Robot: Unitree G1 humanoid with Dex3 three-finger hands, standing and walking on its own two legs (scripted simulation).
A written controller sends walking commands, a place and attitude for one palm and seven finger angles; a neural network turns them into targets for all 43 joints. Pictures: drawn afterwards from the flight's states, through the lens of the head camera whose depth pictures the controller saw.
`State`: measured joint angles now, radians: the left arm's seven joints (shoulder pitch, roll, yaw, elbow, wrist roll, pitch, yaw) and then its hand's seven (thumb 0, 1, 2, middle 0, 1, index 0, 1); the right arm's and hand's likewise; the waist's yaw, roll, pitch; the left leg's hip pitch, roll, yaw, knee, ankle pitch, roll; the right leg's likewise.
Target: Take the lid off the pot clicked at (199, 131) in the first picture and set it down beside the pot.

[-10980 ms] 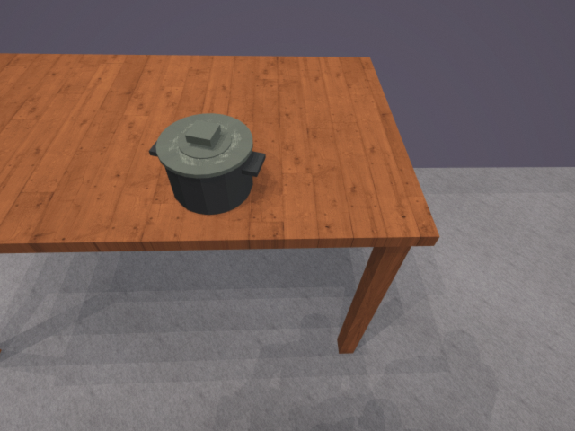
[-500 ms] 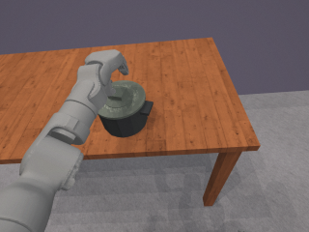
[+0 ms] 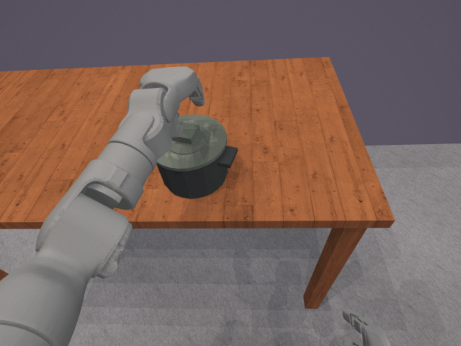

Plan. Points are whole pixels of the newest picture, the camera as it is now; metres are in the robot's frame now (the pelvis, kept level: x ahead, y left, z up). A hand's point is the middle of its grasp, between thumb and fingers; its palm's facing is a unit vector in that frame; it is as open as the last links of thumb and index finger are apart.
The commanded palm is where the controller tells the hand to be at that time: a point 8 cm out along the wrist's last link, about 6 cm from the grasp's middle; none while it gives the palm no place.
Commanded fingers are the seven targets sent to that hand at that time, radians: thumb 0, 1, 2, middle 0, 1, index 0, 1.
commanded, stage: move the open hand above the knob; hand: left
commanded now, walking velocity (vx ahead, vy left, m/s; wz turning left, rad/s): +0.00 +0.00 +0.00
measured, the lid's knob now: (185, 132) +0.51 +0.09 +0.10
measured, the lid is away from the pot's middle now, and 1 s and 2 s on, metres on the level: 0.00 0.00 0.00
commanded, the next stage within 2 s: lower the open fingers around the knob in 0.12 s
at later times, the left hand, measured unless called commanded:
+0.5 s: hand (175, 125) +0.47 +0.09 +0.15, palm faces -0.33 -0.04 -0.94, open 9.9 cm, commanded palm +0.46 +0.10 +0.21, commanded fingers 0.00 -0.31 1.50 -0.86 -0.08 -0.86 -0.08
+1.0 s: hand (181, 134) +0.47 +0.09 +0.13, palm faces -0.34 -0.03 -0.94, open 10.1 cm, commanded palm +0.47 +0.09 +0.18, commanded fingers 0.00 -0.31 1.50 -0.86 -0.08 -0.86 -0.08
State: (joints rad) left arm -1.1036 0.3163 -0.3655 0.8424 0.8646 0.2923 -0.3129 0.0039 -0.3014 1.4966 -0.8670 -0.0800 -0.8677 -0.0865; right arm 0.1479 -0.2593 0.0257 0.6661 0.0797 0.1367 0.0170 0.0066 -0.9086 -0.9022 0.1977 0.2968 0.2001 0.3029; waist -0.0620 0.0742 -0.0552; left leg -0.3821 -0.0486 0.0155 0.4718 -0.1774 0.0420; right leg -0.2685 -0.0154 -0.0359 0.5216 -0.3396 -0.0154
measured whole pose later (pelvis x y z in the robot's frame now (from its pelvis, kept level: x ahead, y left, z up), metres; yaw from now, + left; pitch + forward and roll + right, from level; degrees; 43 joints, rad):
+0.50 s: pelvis +0.01 +0.01 +0.00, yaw -1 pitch +5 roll +0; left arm -1.03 0.35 -0.33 0.80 0.86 0.26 -0.39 0.00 -0.30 1.50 -0.86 -0.08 -0.86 -0.09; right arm 0.23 -0.29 -0.01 0.68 0.07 0.12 0.01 0.01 -0.91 -0.90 0.20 0.30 0.20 0.30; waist -0.08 0.07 -0.04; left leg -0.37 -0.05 0.02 0.47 -0.19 0.05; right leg -0.24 -0.01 -0.03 0.49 -0.33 -0.01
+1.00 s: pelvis +0.00 +0.01 +0.00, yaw +0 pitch +7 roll +0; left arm -1.08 0.28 -0.35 0.95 0.87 0.28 -0.30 0.00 -0.30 1.50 -0.87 -0.08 -0.83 -0.07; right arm 0.22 -0.26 0.01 0.69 0.07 0.14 0.01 0.01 -0.91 -0.90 0.20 0.30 0.20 0.30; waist -0.09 0.08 -0.07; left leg -0.43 -0.05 0.02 0.49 -0.19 0.05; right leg -0.30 -0.02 -0.03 0.52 -0.34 -0.01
